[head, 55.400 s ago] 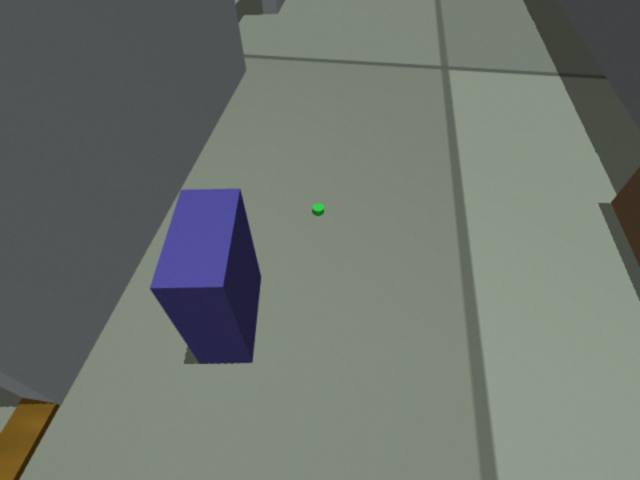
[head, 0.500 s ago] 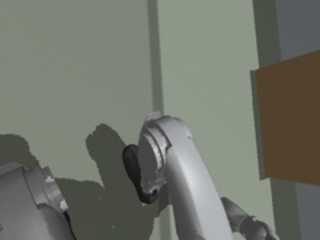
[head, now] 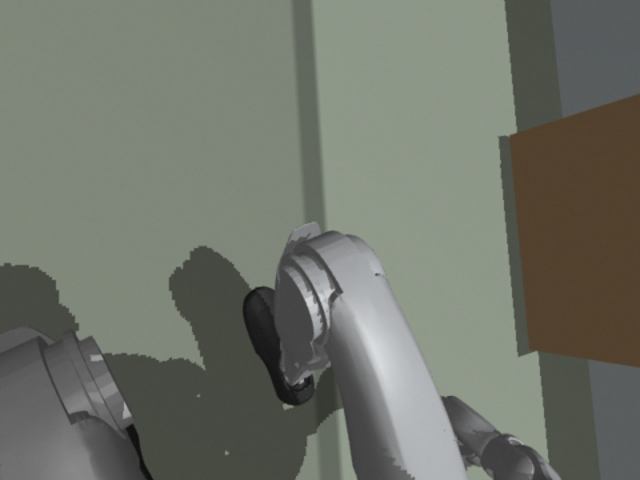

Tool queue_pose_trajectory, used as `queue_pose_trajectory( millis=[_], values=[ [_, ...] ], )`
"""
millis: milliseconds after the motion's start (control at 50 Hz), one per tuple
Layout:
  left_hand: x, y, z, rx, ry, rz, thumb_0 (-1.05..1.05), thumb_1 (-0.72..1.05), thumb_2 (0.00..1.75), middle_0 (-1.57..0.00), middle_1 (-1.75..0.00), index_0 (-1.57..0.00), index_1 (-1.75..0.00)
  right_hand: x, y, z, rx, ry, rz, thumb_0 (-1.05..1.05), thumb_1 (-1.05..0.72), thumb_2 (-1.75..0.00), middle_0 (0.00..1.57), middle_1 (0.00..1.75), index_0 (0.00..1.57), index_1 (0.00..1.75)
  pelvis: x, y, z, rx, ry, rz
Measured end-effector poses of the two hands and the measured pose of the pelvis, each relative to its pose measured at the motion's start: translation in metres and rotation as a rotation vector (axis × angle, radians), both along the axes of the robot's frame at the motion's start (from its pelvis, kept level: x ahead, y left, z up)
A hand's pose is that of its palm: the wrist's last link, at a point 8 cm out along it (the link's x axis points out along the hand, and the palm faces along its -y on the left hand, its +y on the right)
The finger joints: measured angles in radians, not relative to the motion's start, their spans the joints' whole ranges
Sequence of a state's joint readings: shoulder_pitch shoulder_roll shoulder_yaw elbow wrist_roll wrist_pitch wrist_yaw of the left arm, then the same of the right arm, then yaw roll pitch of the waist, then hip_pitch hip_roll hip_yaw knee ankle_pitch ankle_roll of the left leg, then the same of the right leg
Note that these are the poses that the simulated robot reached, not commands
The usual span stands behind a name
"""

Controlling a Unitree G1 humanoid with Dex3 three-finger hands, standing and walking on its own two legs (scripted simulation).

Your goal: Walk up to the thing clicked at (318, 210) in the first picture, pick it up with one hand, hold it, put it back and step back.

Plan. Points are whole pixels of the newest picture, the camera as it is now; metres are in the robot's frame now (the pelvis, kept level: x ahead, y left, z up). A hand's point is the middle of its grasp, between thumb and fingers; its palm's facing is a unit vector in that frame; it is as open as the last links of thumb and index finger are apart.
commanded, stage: settle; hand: left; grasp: from above
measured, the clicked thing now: out of the picture +0.46 +0.38 -0.29
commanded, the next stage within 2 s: lift in 0.92 s
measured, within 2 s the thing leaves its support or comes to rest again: leaves its support in 0.12 s
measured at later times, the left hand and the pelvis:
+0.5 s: hand out of the picture +0.44 +0.39 -0.18, palm faces -0.42 -0.13 -0.90, open 6.6 cm; pelvis +0.00 +0.00 +0.01, yaw +3 degrees
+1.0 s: hand out of the picture +0.44 +0.39 -0.12, palm faces -0.44 -0.11 -0.89, open 6.6 cm; pelvis -0.01 -0.01 +0.03, yaw +6 degrees
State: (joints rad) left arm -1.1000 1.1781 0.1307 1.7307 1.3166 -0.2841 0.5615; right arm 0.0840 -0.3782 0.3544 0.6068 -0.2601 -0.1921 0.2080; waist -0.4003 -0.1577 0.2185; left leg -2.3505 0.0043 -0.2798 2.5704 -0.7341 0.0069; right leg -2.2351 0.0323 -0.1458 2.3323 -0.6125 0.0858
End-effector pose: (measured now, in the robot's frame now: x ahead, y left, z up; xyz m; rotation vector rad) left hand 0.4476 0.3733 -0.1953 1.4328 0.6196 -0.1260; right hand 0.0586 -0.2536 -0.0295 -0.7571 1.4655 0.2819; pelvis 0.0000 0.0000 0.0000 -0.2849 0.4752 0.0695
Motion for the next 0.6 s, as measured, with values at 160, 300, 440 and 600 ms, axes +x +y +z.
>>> queue_pose_trajectory(
  millis=[160, 300, 440, 600],
  values=[
    [0.005, 0.006, 0.009, 0.001, -0.016, 0.007, -0.01, 0.46, 0.09, -0.90, -0.41, -0.99, -0.33, 0.002, -0.002, 0.002, -0.008, -0.009, -0.018, 0.00, -0.91, -0.90, 0.21, 0.30, 0.20, 0.30, 0.001, 0.000, 0.001, -0.003, 0.012, 0.002],
    [0.006, 0.014, 0.031, 0.013, -0.043, 0.003, -0.01, 0.46, 0.08, -0.91, -0.40, -1.01, -0.32, 0.012, -0.005, 0.001, -0.007, -0.031, -0.030, 0.00, -0.91, -0.90, 0.21, 0.30, 0.20, 0.30, 0.001, 0.000, 0.005, -0.001, 0.031, 0.011],
    [0.001, 0.022, 0.060, 0.026, -0.030, 0.000, -0.02, 0.45, 0.08, -0.93, -0.38, -1.02, -0.30, 0.029, -0.007, -0.003, 0.012, -0.083, -0.053, 0.00, -0.91, -0.90, 0.21, 0.30, 0.20, 0.30, 0.000, 0.000, 0.010, 0.010, 0.056, 0.027],
    [-0.001, 0.021, 0.090, 0.030, -0.013, -0.029, -0.02, 0.44, 0.07, -0.95, -0.36, -1.04, -0.29, 0.041, -0.010, -0.008, 0.028, -0.121, -0.091, 0.00, -0.91, -0.90, 0.21, 0.30, 0.20, 0.30, -0.001, -0.002, 0.016, 0.029, 0.083, 0.044]
  ],
)
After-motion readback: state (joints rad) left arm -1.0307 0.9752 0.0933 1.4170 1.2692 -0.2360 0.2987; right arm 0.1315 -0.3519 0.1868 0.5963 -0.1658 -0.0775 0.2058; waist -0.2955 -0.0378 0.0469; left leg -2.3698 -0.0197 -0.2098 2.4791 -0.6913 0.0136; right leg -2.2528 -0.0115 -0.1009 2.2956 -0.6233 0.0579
